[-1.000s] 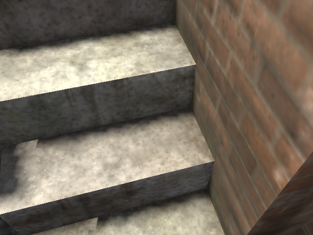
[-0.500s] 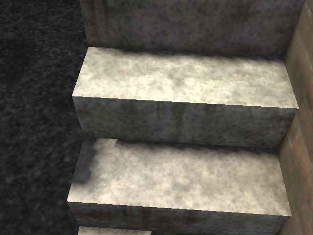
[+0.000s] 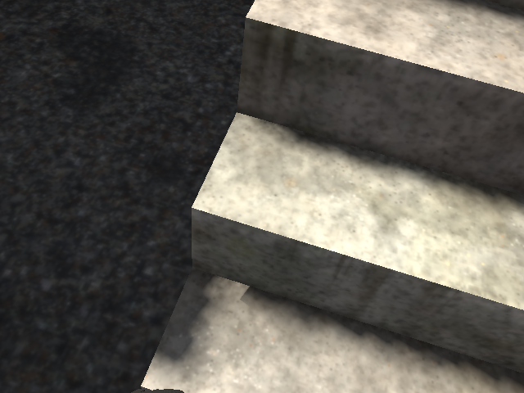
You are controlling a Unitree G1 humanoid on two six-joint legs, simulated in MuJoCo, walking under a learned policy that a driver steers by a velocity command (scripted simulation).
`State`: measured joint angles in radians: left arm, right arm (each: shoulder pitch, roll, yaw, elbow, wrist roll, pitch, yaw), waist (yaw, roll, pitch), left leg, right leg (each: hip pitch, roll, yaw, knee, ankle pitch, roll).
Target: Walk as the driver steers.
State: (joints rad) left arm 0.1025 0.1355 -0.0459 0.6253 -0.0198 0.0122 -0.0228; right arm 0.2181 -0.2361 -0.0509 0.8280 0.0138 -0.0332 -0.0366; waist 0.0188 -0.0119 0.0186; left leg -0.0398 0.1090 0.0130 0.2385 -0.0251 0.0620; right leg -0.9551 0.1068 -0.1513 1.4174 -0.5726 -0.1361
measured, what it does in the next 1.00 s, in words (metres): climbs, turning right: left foot 0.20 m higher, then right foot 0.20 m higher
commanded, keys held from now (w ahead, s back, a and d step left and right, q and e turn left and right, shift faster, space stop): w+e+shift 0.76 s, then w+shift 0.04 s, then w+q+shift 0.20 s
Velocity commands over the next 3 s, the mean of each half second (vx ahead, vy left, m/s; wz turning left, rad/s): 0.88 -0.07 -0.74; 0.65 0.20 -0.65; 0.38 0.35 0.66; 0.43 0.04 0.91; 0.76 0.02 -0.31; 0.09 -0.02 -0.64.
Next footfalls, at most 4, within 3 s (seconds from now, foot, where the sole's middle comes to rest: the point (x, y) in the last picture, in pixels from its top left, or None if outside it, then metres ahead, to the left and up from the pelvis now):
0.50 left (208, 350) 0.40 0.10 -0.41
0.96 right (454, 292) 0.44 -0.28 -0.21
1.28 left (300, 178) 0.64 -0.04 -0.21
1.80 right None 0.79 -0.38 0.00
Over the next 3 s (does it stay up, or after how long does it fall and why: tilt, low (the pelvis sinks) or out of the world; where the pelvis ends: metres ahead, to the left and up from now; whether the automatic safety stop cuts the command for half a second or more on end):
stays up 0.89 -0.34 0.92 its command is cut before an obstacle after 0.7 s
